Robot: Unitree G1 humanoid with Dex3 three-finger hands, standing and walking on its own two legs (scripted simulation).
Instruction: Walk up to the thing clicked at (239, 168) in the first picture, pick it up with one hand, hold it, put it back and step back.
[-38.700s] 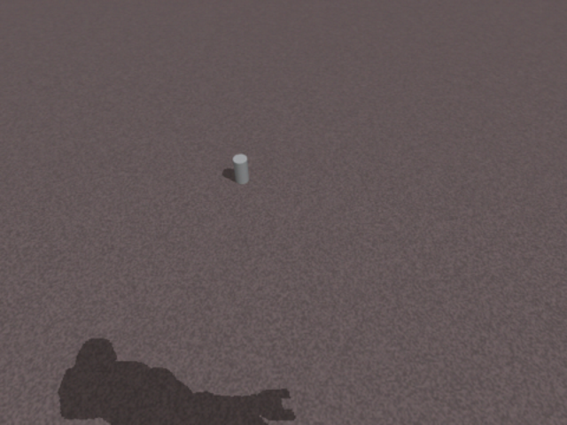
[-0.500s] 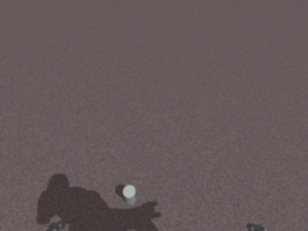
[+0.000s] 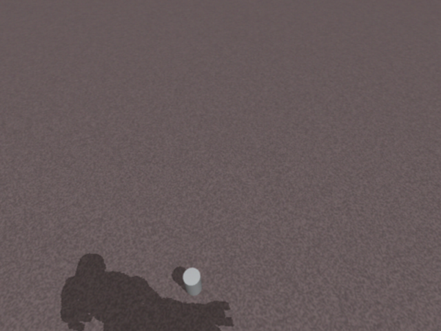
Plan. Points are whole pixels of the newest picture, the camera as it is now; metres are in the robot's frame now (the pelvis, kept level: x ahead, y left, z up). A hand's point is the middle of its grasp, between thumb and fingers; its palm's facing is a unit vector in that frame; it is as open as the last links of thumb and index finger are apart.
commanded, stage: stand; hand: left
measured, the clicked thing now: (192, 282) +0.42 +0.13 -0.71
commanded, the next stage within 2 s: step back in 1.34 s
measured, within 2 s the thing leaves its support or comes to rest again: neither
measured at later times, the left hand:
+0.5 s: hand out of the picture +0.07 +0.24 -0.16, palm faces -0.02 -0.94 -0.33, open 7.4 cm
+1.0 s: hand out of the picture +0.08 +0.23 -0.16, palm faces -0.02 -0.94 -0.33, open 7.4 cm
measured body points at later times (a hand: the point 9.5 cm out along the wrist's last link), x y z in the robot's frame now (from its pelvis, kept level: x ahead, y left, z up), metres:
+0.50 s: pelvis +0.00 -0.01 +0.00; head +0.00 -0.01 +0.45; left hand +0.07 +0.28 -0.13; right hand +0.07 -0.30 -0.14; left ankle +0.03 +0.10 -0.75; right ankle +0.01 -0.14 -0.75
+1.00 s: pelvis +0.01 -0.01 +0.00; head +0.02 -0.02 +0.45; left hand +0.08 +0.28 -0.13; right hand +0.08 -0.31 -0.14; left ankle +0.03 +0.10 -0.75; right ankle +0.01 -0.14 -0.75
